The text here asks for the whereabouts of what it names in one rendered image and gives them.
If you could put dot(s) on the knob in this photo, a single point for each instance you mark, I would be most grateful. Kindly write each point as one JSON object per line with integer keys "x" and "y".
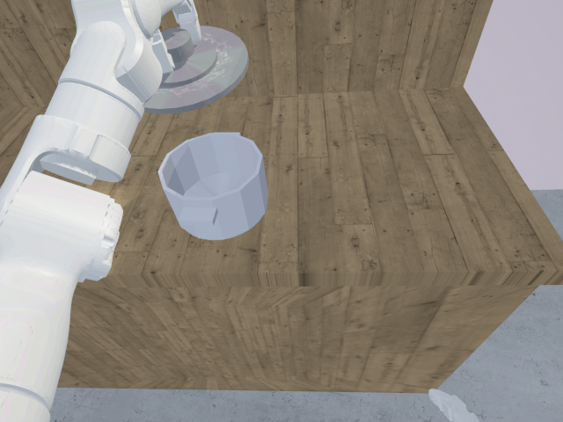
{"x": 179, "y": 44}

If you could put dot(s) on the left robot forearm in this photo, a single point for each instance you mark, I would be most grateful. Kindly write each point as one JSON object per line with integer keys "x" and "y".
{"x": 92, "y": 117}

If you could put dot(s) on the pot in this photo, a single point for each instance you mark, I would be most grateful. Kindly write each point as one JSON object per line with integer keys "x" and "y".
{"x": 216, "y": 185}

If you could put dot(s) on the left robot upper arm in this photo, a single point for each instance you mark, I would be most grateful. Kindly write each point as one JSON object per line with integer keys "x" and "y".
{"x": 54, "y": 235}

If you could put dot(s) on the robot left hand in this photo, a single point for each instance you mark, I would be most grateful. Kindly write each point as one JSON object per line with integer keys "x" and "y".
{"x": 186, "y": 16}

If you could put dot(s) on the lid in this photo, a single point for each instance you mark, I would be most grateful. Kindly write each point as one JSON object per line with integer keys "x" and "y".
{"x": 218, "y": 64}

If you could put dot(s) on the robot right hand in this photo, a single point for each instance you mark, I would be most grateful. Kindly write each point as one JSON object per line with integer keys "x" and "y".
{"x": 453, "y": 408}

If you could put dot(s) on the table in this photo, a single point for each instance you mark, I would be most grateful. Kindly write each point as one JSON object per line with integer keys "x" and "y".
{"x": 398, "y": 235}

